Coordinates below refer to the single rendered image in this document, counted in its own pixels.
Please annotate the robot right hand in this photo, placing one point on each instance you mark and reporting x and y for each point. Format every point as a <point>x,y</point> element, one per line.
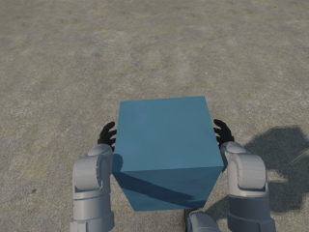
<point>224,132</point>

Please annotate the robot left forearm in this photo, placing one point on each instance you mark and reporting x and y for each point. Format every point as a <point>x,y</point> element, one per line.
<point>91,191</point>

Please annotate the carton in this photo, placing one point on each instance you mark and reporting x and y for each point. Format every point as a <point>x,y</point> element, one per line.
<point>166,155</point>

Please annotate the robot right thigh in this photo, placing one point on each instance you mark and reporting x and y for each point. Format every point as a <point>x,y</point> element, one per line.
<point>199,222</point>

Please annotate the robot right foot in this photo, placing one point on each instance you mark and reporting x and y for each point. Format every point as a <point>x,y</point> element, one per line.
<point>186,212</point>

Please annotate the robot right forearm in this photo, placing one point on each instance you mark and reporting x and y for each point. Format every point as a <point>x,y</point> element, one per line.
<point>248,190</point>

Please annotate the robot left hand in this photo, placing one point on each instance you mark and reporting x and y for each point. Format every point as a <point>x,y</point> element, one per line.
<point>105,135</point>

